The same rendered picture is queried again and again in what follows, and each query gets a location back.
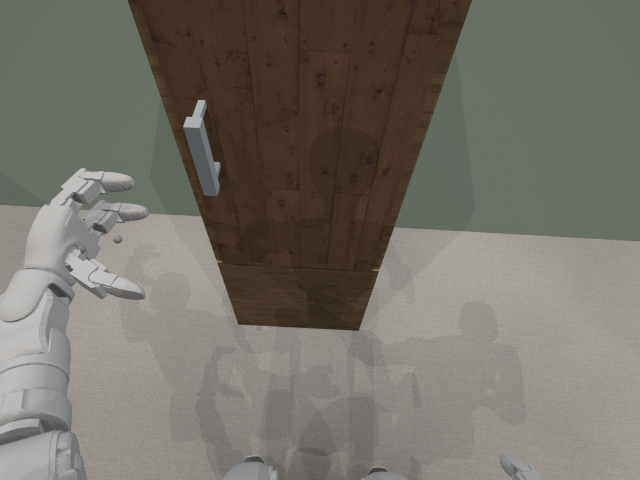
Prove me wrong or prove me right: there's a robot left forearm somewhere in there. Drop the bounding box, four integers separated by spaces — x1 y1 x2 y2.
0 269 75 446

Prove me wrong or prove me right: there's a robot left upper arm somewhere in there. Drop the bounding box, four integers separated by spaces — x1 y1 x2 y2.
0 430 87 480

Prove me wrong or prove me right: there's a cupboard door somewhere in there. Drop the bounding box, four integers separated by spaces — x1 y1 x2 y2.
139 0 457 271

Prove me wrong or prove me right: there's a robot left hand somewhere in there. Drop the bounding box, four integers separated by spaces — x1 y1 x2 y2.
24 168 149 300

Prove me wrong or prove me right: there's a robot right hand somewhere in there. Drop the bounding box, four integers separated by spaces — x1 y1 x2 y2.
500 454 544 480

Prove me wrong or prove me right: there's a robot left shin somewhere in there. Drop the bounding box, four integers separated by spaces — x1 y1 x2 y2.
244 455 265 464

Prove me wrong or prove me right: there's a robot right shin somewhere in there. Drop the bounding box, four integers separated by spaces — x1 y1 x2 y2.
367 467 388 476

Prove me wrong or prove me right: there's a handle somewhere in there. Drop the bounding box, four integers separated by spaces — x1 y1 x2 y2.
183 100 221 196

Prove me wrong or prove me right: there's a robot shin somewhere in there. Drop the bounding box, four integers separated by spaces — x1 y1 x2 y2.
367 467 388 476
244 455 265 464

